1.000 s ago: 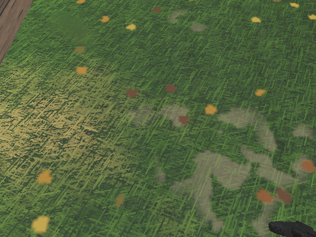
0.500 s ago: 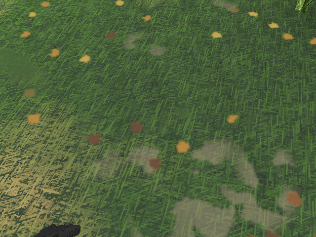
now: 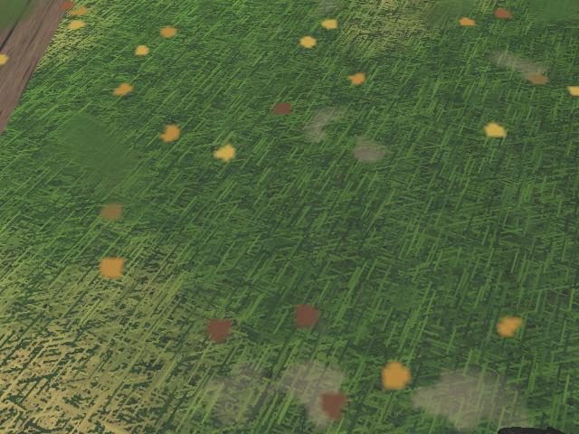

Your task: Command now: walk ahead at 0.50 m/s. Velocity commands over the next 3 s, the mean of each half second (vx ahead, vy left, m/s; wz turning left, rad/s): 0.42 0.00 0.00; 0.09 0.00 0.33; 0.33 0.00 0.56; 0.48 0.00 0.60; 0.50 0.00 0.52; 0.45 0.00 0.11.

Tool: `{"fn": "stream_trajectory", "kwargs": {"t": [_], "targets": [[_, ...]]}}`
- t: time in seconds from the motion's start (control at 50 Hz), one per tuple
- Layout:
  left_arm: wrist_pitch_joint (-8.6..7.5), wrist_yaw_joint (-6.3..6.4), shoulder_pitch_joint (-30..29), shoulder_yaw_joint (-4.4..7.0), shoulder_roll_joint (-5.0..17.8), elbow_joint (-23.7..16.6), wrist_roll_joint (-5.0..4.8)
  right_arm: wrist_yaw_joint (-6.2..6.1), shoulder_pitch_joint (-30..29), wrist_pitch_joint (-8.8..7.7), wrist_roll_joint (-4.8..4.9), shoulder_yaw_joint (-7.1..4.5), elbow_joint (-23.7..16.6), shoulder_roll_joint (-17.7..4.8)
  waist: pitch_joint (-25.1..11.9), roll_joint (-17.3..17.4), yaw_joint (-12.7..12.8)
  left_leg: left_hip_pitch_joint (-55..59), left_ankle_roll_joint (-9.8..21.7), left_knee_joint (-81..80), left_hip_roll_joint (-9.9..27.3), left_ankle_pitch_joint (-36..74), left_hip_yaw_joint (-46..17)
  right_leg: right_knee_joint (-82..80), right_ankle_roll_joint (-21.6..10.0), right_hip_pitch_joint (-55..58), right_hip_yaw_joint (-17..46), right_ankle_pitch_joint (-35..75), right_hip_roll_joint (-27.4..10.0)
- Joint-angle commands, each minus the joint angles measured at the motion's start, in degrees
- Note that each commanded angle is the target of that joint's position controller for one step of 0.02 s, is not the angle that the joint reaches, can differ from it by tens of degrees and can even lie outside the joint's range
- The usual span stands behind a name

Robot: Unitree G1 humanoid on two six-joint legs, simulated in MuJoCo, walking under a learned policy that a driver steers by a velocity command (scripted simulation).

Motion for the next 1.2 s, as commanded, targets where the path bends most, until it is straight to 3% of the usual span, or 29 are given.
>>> {"fn": "stream_trajectory", "kwargs": {"t": [0.02,0.06,0.08,0.1,0.12,0.14,0.16,0.18,0.22,0.32,0.42,0.5,0.54,0.56,0.58,0.6,0.62,0.66,0.7,0.86,0.94,0.96,0.98,1.0,1.02,1.04,1.08,1.12,1.2], "targets": [[0.46,0.62,1.17,2.53,10.45,-0.93,-0.30,0.78,-4.96,-1.38,0.15,-1.29,-5.10,-5.67,2.68,-6.53,-1.81,-0.17,2.03,-2.58,-0.92,-4.96,0.46,1.43,-8.10,2.27,7.75,25.73,-18.42],[1.06,0.80,-0.95,2.47,10.56,-1.13,-0.28,0.48,5.21,-1.51,-0.12,-2.94,-2.14,-8.55,-3.52,-6.86,-7.61,15.00,4.46,-4.64,-4.32,-6.03,3.67,13.18,-6.15,1.13,5.03,42.05,-15.55],[1.14,0.93,-0.91,1.67,8.81,-1.89,0.31,-0.07,15.23,-1.45,-0.51,-4.27,0.63,-11.71,-10.84,-4.80,-11.47,31.17,6.95,-2.42,-0.97,-4.12,0.32,26.11,-4.34,-6.63,2.81,37.91,-12.55],[0.14,0.43,5.06,-0.24,2.85,-3.11,0.82,-0.44,22.31,-1.08,-1.40,-5.71,1.86,-17.44,-19.94,7.12,-10.65,55.16,15.60,-3.36,13.78,-10.72,-23.65,48.92,0.05,-30.21,-0.34,16.22,-4.14],[-1.15,0.15,4.47,-0.42,3.00,-2.10,0.57,-0.33,23.63,-0.77,-0.42,-4.70,2.52,-13.92,-23.53,11.98,-11.33,58.76,18.26,-12.24,17.96,-17.32,-39.97,59.03,0.59,-40.01,6.73,-16.15,0.00],[-2.15,-0.30,-0.32,1.06,8.33,-3.51,-1.10,-0.39,19.74,-0.78,-0.14,-3.58,2.04,-11.15,-15.39,8.05,-11.18,52.35,15.47,-13.82,16.25,-21.94,-33.94,63.42,-0.50,-45.55,9.29,-14.60,-3.75],[-2.56,-0.32,-4.44,1.08,8.64,-4.67,-1.74,-0.52,15.25,-0.74,-0.36,-3.10,0.99,-9.61,-9.16,4.70,-9.77,43.90,13.61,-15.17,14.17,-20.35,-26.48,61.87,-1.20,-46.03,7.40,-9.50,-6.87],[-2.46,-0.06,-6.55,1.19,8.06,-4.98,-1.03,-0.35,11.68,-0.84,-0.80,-2.62,0.70,-7.98,-4.32,1.59,-8.11,35.49,12.76,-17.54,11.86,-16.47,-20.97,57.97,-1.02,-44.26,6.26,-5.11,-9.00],[-1.09,0.27,-4.61,1.45,6.32,-4.12,-0.17,-0.13,8.61,-1.40,-1.47,-2.04,0.56,-5.94,-2.22,3.39,-4.76,26.72,11.69,-21.09,8.79,-10.86,-14.92,53.02,-0.51,-37.46,6.72,-0.25,-11.36],[0.25,0.74,-9.05,1.26,4.33,-5.57,1.03,-1.01,10.85,-1.94,-1.40,-2.59,2.96,-8.52,0.83,0.95,-3.99,23.85,12.66,-23.24,7.48,9.68,-6.07,40.58,2.50,-39.34,5.34,9.54,-11.31],[-0.41,-0.29,-16.61,0.24,2.18,-6.98,1.01,-2.12,14.78,-0.67,-1.01,-2.38,5.85,-9.27,-0.96,1.57,-6.90,24.50,9.54,-19.83,4.22,18.04,1.08,22.85,2.54,-29.87,2.26,24.31,-6.66],[-0.70,-1.09,-17.21,0.84,4.96,-7.42,1.39,-2.64,13.86,0.72,-0.34,-2.55,7.55,-9.66,-1.88,2.48,-5.66,31.35,8.12,-13.56,7.18,16.86,-1.92,17.35,0.16,-28.21,4.32,19.39,-5.89],[-1.12,-0.82,-10.94,1.90,7.35,-4.86,2.26,-2.79,13.54,1.26,-0.16,-2.31,7.94,-8.69,-4.62,0.54,-2.63,31.26,5.54,-4.85,3.96,16.52,-2.02,11.37,-1.78,-18.17,3.30,26.54,-4.77],[-1.34,-0.30,-7.89,2.72,11.48,-4.50,3.15,-2.61,17.17,1.01,-1.30,-1.54,7.77,-6.62,-10.05,-5.25,-3.43,25.54,3.06,4.23,0.01,5.91,-0.81,14.78,-4.55,-5.90,8.59,51.60,-11.71],[-0.54,0.23,-5.67,2.54,11.47,-4.15,3.27,-2.27,24.47,0.72,-1.54,0.12,9.25,-1.45,-17.81,-14.75,-4.98,12.03,-0.70,19.10,-5.52,-23.31,0.37,17.76,-13.56,10.70,19.46,62.98,-23.37],[0.40,0.29,-4.58,1.59,7.60,-4.37,2.03,-2.31,22.79,1.22,-0.20,-0.16,9.24,-3.66,-21.80,-15.48,-2.50,7.91,-2.25,28.94,-6.88,-44.63,-2.54,15.35,-16.91,10.36,25.01,55.52,-26.95],[0.95,0.34,-6.62,1.72,8.60,-5.03,1.29,-2.61,18.21,2.04,0.87,-1.75,7.56,-8.90,-17.77,-11.58,-1.84,4.50,-2.33,34.78,-5.54,-44.38,-3.79,11.72,-15.43,4.49,23.72,41.80,-25.51],[1.55,1.20,-14.13,1.28,7.56,-6.30,1.46,-3.99,14.12,4.51,0.97,-2.56,6.48,-8.70,-8.91,-7.80,-4.03,2.25,-3.14,35.53,-2.32,-37.61,-2.81,5.91,-12.14,-8.07,17.93,20.30,-22.36],[2.03,1.64,-18.50,1.28,6.93,-6.49,2.26,-4.95,15.24,6.70,0.28,-2.96,6.12,-7.34,-5.22,-10.99,-6.29,7.71,-4.00,32.83,-1.27,-31.95,-1.35,1.32,-10.72,-18.67,12.83,8.17,-19.53],[3.47,3.47,-20.39,2.37,9.12,-5.12,1.57,-3.57,12.32,7.29,-0.14,-3.44,2.64,-6.04,-7.01,-9.83,-5.97,14.98,-2.18,17.10,-0.45,-23.58,2.88,0.51,-11.27,-18.12,3.70,9.89,-21.43],[4.83,3.18,-21.15,2.62,9.20,-4.39,-0.30,-2.31,16.38,7.54,-0.53,-4.42,3.47,-6.95,-5.94,-8.00,-8.70,23.38,2.12,1.33,-3.02,-16.72,5.73,6.95,-6.13,-18.69,-0.30,3.39,-19.82],[5.28,2.87,-18.82,2.39,7.20,-3.23,-0.55,-2.33,17.54,7.50,-0.96,-4.98,3.52,-8.41,-3.70,-2.82,-8.83,25.84,4.85,-6.32,-1.50,-13.19,0.49,15.08,-1.97,-22.38,-3.57,-1.10,-16.47],[5.49,2.15,-17.44,1.74,3.63,-3.93,1.05,-3.44,18.49,7.48,-0.82,-6.14,2.45,-14.10,-1.87,13.86,-6.77,30.18,11.14,-13.56,12.12,-6.60,-20.03,33.27,4.23,-35.84,-9.85,-15.34,-8.16],[4.76,2.29,-24.67,2.30,4.97,-7.74,1.37,-3.11,18.54,6.10,-1.74,-6.40,1.19,-17.52,-0.98,14.04,-8.66,26.05,18.81,-18.55,16.37,-20.92,-32.30,42.19,4.36,-43.82,-0.26,-19.92,-2.33],[4.11,2.09,-27.51,2.86,6.81,-8.58,0.43,-2.91,16.85,4.22,-2.25,-6.13,0.82,-15.66,-0.02,8.76,-8.62,26.06,17.26,-22.12,14.41,-35.56,-31.78,45.47,2.68,-46.49,4.81,-13.97,-3.97],[3.50,1.95,-26.08,3.60,8.43,-7.85,-0.37,-3.13,14.27,2.81,-1.44,-5.78,0.56,-14.26,1.24,7.77,-6.79,26.58,13.78,-23.52,13.03,-41.09,-29.52,44.71,1.47,-47.83,6.05,-6.96,-5.25],[2.47,2.12,-23.93,4.30,8.96,-5.59,0.62,-3.63,12.53,1.93,0.02,-4.81,0.51,-11.26,1.01,6.48,-5.78,28.46,10.08,-23.33,10.42,-37.40,-24.82,42.28,1.75,-46.83,6.39,0.42,-6.25],[1.04,1.34,-24.46,4.21,7.36,-5.25,0.59,-4.03,15.29,1.52,-0.16,-4.19,1.18,-9.41,-0.59,5.01,-6.09,31.28,9.40,-23.27,8.51,-31.41,-21.90,39.07,2.10,-45.25,6.15,6.06,-5.45],[-0.64,0.52,-26.22,3.75,5.64,-5.35,0.39,-4.40,18.15,0.80,-0.17,-4.43,1.74,-10.31,-0.58,5.41,-7.24,32.53,9.94,-22.81,6.70,-23.91,-18.90,29.32,3.70,-42.31,6.07,11.78,-4.27]]}}
Next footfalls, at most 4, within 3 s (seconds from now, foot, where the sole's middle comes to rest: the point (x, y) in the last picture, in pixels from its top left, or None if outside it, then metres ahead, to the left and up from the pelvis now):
0.08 left None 0.23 0.13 -0.78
0.54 right None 0.47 -0.09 -0.78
0.96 left None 0.36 0.14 -0.78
1.46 right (336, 373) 0.62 -0.02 -0.78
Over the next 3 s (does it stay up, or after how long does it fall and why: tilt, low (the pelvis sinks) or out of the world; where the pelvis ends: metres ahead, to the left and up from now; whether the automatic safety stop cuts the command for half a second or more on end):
stays up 1.01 0.70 -0.01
